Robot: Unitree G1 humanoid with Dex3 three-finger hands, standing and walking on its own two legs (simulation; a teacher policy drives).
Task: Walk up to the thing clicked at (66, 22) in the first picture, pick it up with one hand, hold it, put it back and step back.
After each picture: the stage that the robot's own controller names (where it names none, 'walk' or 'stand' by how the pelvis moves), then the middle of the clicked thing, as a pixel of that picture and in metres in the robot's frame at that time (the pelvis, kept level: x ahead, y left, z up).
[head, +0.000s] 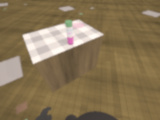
stand; (69, 33) +0.81 +0.27 +0.07
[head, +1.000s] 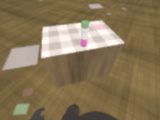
walk; (84, 35) +0.75 +0.16 +0.07
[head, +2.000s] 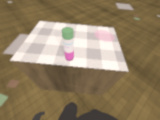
walk; (68, 46) +0.47 +0.22 +0.11
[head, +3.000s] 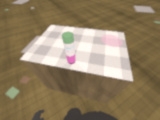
stand; (69, 50) +0.47 +0.19 +0.11
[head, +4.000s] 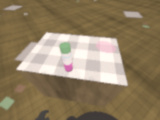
stand; (67, 58) +0.43 +0.20 +0.07
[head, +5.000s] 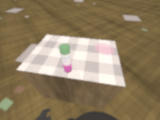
stand; (66, 59) +0.44 +0.21 +0.06
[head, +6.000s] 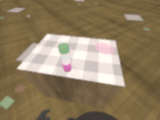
stand; (65, 59) +0.45 +0.22 +0.06
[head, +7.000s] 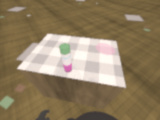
stand; (66, 59) +0.44 +0.21 +0.06
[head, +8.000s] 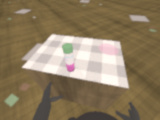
rise first; (69, 59) +0.45 +0.20 +0.07
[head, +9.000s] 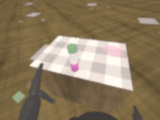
go down; (73, 59) +0.46 +0.19 +0.07
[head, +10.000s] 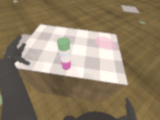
go down; (65, 56) +0.44 +0.18 +0.08
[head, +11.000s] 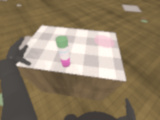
approach; (64, 53) +0.47 +0.19 +0.08
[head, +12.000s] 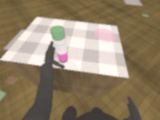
close in; (61, 47) +0.46 +0.20 +0.13
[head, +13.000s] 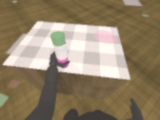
lift; (61, 52) +0.43 +0.19 +0.12
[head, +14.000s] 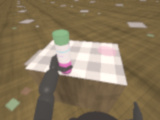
lift; (64, 55) +0.32 +0.17 +0.25
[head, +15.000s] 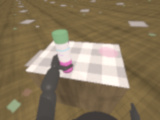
hold; (64, 54) +0.34 +0.17 +0.25
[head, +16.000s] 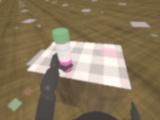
hold; (64, 53) +0.32 +0.17 +0.26
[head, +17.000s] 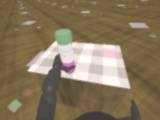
hold; (67, 54) +0.32 +0.15 +0.26
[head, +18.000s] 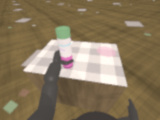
crouch; (65, 50) +0.38 +0.17 +0.24
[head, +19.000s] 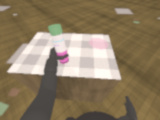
lower; (60, 46) +0.47 +0.18 +0.17
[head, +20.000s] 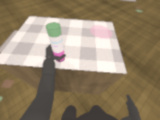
lower; (57, 45) +0.47 +0.19 +0.13
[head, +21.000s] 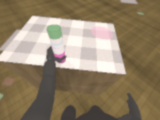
lower; (58, 47) +0.46 +0.20 +0.13
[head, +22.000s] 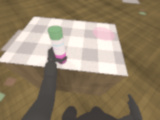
lower; (59, 48) +0.46 +0.20 +0.13
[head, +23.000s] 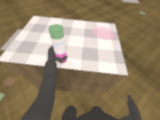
lower; (59, 47) +0.46 +0.19 +0.13
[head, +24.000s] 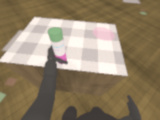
withdraw; (59, 48) +0.45 +0.20 +0.12
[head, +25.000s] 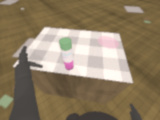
sink last; (67, 56) +0.43 +0.18 +0.10
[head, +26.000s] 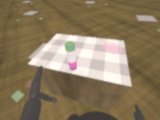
stand; (71, 57) +0.46 +0.20 +0.08
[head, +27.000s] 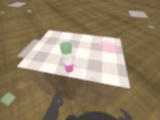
stand; (67, 59) +0.42 +0.19 +0.07
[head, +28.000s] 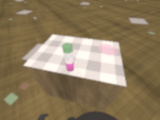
stand; (69, 58) +0.46 +0.20 +0.06
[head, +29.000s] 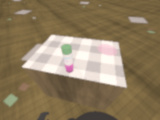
stand; (68, 59) +0.45 +0.20 +0.06
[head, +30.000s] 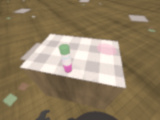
stand; (66, 60) +0.44 +0.21 +0.06
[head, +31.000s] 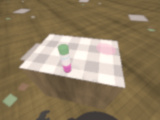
stand; (65, 60) +0.44 +0.22 +0.06
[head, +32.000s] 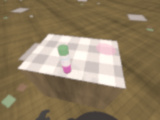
stand; (65, 60) +0.43 +0.22 +0.06
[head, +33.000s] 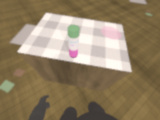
walk; (73, 44) +0.51 +0.16 +0.08
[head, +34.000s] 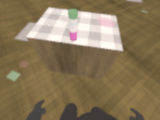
walk; (73, 27) +0.70 +0.23 +0.08
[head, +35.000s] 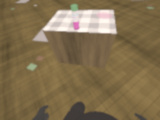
walk; (75, 18) +0.99 +0.27 +0.08
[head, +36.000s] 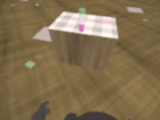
stand; (81, 20) +1.04 +0.19 +0.08
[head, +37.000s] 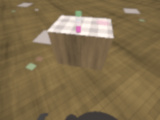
stand; (78, 22) +1.08 +0.22 +0.06
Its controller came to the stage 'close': yes
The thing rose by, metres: 0.20
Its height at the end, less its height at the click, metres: +0.00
